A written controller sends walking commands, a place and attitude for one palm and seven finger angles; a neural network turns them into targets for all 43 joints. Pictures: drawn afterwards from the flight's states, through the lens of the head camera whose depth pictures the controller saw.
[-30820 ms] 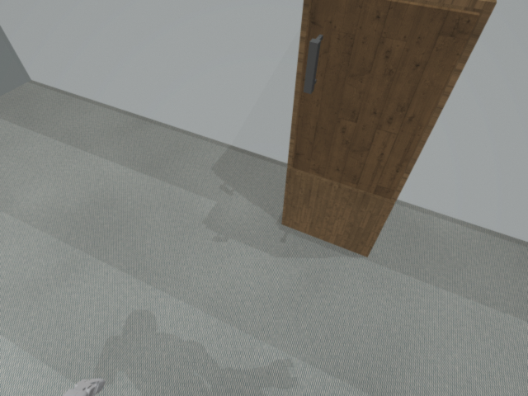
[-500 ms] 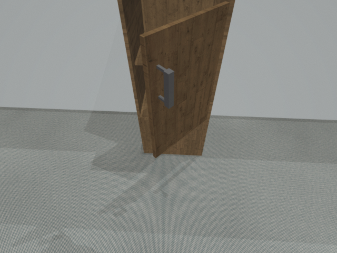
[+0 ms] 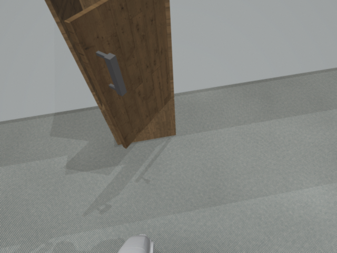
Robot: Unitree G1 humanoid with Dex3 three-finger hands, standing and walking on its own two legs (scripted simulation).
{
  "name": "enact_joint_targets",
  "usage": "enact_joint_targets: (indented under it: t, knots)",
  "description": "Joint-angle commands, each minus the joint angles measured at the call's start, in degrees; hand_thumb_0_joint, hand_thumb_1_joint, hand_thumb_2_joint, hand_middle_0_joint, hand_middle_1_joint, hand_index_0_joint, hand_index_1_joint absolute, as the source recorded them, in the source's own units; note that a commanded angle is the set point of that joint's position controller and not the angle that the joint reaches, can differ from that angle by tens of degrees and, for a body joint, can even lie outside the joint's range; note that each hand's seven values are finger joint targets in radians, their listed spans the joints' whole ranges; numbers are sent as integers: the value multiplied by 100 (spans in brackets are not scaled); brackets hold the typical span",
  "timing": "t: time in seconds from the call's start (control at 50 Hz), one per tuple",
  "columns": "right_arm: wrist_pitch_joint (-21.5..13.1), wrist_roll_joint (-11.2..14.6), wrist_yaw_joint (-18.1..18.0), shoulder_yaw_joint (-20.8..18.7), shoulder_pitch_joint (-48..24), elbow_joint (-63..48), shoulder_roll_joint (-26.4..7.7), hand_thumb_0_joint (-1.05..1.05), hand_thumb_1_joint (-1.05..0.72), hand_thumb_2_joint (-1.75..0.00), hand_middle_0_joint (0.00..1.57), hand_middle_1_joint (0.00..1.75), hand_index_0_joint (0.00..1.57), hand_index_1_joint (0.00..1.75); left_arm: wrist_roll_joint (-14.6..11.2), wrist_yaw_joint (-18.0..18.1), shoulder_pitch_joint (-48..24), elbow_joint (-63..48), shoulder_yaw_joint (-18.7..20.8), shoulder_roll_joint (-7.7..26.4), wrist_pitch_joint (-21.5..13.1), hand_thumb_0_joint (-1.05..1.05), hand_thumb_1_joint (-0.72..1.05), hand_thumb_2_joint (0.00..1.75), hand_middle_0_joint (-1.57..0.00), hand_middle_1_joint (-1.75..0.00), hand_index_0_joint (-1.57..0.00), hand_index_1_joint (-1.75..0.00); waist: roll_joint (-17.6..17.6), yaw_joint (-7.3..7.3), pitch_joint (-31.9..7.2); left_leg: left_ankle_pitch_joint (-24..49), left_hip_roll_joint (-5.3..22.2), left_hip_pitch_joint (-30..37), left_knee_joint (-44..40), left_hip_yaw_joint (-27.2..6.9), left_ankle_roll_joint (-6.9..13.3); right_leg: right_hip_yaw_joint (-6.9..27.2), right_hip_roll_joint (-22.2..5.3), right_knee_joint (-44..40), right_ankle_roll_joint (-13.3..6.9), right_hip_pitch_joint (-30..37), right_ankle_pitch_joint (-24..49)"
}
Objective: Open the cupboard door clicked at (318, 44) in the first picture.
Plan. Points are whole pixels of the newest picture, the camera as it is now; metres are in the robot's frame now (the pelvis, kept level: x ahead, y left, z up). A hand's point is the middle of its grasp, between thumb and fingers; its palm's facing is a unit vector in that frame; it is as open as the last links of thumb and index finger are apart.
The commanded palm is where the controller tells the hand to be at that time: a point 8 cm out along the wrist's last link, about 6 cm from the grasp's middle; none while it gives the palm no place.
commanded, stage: walk to a spot facing it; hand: left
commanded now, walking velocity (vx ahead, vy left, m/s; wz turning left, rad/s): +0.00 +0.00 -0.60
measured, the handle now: (111, 73) +0.58 +0.22 +0.07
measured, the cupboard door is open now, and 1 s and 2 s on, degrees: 46 46 46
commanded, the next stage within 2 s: none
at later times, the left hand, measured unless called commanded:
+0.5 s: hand (107, 242) +0.15 +0.20 -0.16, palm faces -0.25 -0.94 -0.25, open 7.4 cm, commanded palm none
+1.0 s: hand (148, 216) +0.23 +0.09 -0.16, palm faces -0.58 -0.79 -0.21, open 7.4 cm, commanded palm none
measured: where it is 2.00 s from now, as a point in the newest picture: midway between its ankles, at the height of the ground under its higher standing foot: (243, 250)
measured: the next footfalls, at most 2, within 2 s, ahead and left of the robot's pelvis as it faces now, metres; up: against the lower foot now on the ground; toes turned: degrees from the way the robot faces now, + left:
left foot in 0.30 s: +0.07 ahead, +0.16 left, +0.00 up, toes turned -12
right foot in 0.54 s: +0.03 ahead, -0.13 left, +0.00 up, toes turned -21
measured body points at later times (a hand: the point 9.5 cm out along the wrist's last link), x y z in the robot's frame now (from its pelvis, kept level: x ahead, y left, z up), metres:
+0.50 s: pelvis +0.01 +0.01 +0.00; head +0.06 -0.01 +0.44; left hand +0.17 +0.24 -0.14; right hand +0.02 -0.26 -0.15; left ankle +0.03 +0.17 -0.73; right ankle -0.01 -0.10 -0.71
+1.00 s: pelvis +0.02 -0.01 +0.00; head +0.07 -0.04 +0.45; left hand +0.26 +0.13 -0.14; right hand -0.10 -0.24 -0.14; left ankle +0.09 +0.12 -0.73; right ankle -0.05 -0.10 -0.70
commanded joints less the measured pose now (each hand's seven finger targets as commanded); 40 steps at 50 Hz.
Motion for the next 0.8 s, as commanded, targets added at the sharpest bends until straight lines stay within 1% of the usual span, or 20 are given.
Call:
enact_joint_targets:
  t: [0.0, 0.16, 0.22, 0.24, 0.26, 0.28, 0.3, 0.36, 0.42, 0.46, 0.48, 0.5, 0.52, 0.54, 0.58, 0.64, 0.7, 0.72, 0.76, 0.78]
  knots:
    - [-201, 51, -33, -69, -324, -632, -263, 0, -90, -90, 20, 30, 20, 30, -27, 139, 421, -280, 271, 1102, -97, 0, 90, 90, -20, -30, -20, -30, -717, 99, -905, 37, 0, -463, 33, -194, -85, 1889, -1459, -1061, -750, 1248, 3639]
    - [-275, 117, -59, -75, -474, -925, -293, 0, -90, -90, 20, 30, 20, 30, 22, 114, 396, -434, 335, 1215, -51, 0, 90, 90, -20, -30, -20, -30, -976, 93, -947, 24, -224, 142, -1319, -308, -13, 2467, -1278, -961, -716, 1080, 3585]
    - [-351, 125, -123, -70, 146, -777, -379, 0, -90, -90, 20, 30, 20, 30, -50, 85, 18, -558, 309, 1121, -21, 0, 90, 90, -20, -30, -20, -30, -834, -260, -1090, 1110, -154, 1602, -3139, -344, 63, 2255, -887, -527, -242, 212, 3193]
    - [-410, 72, -154, -114, 316, -756, -742, 0, -90, -90, 20, 30, 20, 30, -100, 51, 34, -673, 258, 886, -7, 0, 90, 90, -20, -30, -20, -30, 3, -307, -1160, 1417, 636, 2546, -3776, -1128, 338, 1782, -326, -70, 84, -836, 1859]
    - [-425, -2, -150, -221, 349, -834, -1257, 0, -90, -90, 20, 30, 20, 30, -121, -36, 180, -776, 180, 633, -26, 0, 90, 90, -20, -30, -20, -30, 1528, -231, -1211, 2154, 2101, 2928, -4098, -2467, 934, 777, 231, 1084, 427, -1706, -1004]
    - [-388, -64, -181, -206, 411, -947, -1363, 0, -90, -90, 20, 30, 20, 30, -56, -84, 1, -931, 209, 797, -52, 0, 90, 90, -20, -30, -20, -30, 1228, -282, -857, 2364, 2691, 2201, -4161, -2759, 1514, 231, 24, 2262, 601, -1825, -1773]
    - [-414, -126, -156, -175, 405, -961, -1247, 0, -90, -90, 20, 30, 20, 30, 12, -137, -235, -933, 233, 842, -37, 0, 90, 90, -20, -30, -20, -30, 592, -291, -680, 2696, 2436, 1807, -4113, -2475, 1561, 205, -118, 2881, 631, -1808, -1551]
    - [-405, -126, -139, -92, -34, -1095, -947, 0, -90, -90, 20, 30, 20, 30, -33, -243, -267, -892, 196, 677, 15, 0, 90, 90, -20, -30, -20, -30, 1201, -45, -702, 3829, 1539, 1698, -3571, -779, 1044, -135, -358, 2612, 695, -1535, -1116]
    - [-376, -116, -119, -172, 210, -1027, -1160, 0, -90, -90, 20, 30, 20, 30, -44, -299, -231, -878, 125, 619, -17, 0, 90, 90, -20, -30, -20, -30, 1109, -143, -1062, 3992, 1377, 1840, -3008, -254, 756, -660, -143, 960, 594, -547, -702]
    - [-322, -51, -66, -196, 141, -1058, -1186, 0, -90, -90, 20, 30, 20, 30, -49, -290, 188, -766, 169, 771, -54, 0, 90, 90, -20, -30, -20, -30, 629, 76, -950, 3054, 1181, 1236, -2420, 21, 437, -765, -63, -249, 494, 406, 529]
    - [-297, 3, -36, -185, 75, -1139, -1036, 0, -90, -90, 20, 30, 20, 30, -29, -244, 454, -684, 243, 1136, -90, 0, 90, 90, -20, -30, -20, -30, -134, 213, -950, 1842, 840, 458, -1627, 284, 136, 137, -674, -872, 220, 1092, 1464]
    - [-289, 62, 20, -78, -88, -1376, -543, 0, -90, -90, 20, 30, 20, 30, 26, -128, 620, -670, 371, 1814, -119, 0, 90, 90, -20, -30, -20, -30, -1930, 324, -933, -799, -10, -695, -270, 691, -183, 2557, -2272, -1496, -509, 1378, 2531]
    - [-245, 75, 2, -63, -243, -1405, -731, 0, -90, -90, 20, 30, 20, 30, -30, -79, 846, -636, 371, 2026, -89, 0, 90, 90, -20, -30, -20, -30, -1730, 572, -998, -1305, 109, -622, 498, -90, -74, 2766, -2579, -1584, -1022, 969, 1905]
    - [-244, 78, -10, -96, -336, -1337, -707, 0, -90, -90, 20, 30, 20, 30, 1, -27, 465, -708, 363, 1715, -45, 0, 90, 90, -20, -30, -20, -30, -1589, 343, -861, -872, 145, -749, 796, -285, -30, 2649, -2049, -1521, -973, 770, 1289]
    - [-275, 61, -3, -77, -218, -1206, -684, 0, -90, -90, 20, 30, 20, 30, 28, 56, -39, -811, 299, 1442, -16, 0, 90, 90, -20, -30, -20, -30, -1640, 129, -953, -534, 226, -543, 516, -300, -51, 2077, -1732, -1164, -829, 641, 2041]
    - [-281, 89, 14, -5, 16, -1029, -399, 0, -90, -90, 20, 30, 20, 30, 21, 59, -92, -792, 273, 1421, -33, 0, 90, 90, -20, -30, -20, -30, -1007, 12, -1080, -210, 14, 154, -759, -55, -84, 1847, -1508, -952, -744, 504, 2802]
    - [-308, 94, -18, -3, 566, -849, -419, 0, -90, -90, 20, 30, 20, 30, -22, 28, -335, -810, 244, 1363, 18, 0, 90, 90, -20, -30, -20, -30, -936, -246, -1046, 661, -134, 1154, -2229, 24, -34, 1812, -1212, -842, -410, -119, 1983]
    - [-343, 81, -42, -16, 831, -767, -556, 0, -90, -90, 20, 30, 20, 30, -53, 3, -483, -854, 210, 1252, 44, 0, 90, 90, -20, -30, -20, -30, -749, -402, -1025, 964, -19, 1829, -3014, -75, 31, 1651, -977, -651, -149, -720, 1354]
    - [-422, -64, -93, -173, 994, -879, -1476, 0, -90, -90, 20, 30, 20, 30, -110, -103, -399, -1088, 71, 747, 60, 0, 90, 90, -20, -30, -20, -30, 1743, -389, -900, 709, 2428, 2160, -4546, -2712, 1028, 72, 129, 1634, 522, -1988, -1517]
    - [-436, -96, -98, -170, 873, -998, -1567, 0, -90, -90, 20, 30, 20, 30, -62, -171, -533, -1156, 139, 957, 29, 0, 90, 90, -20, -30, -20, -30, 1016, -389, -802, 777, 2709, 1491, -4548, -2836, 1471, 215, -200, 2551, 554, -1795, -1497]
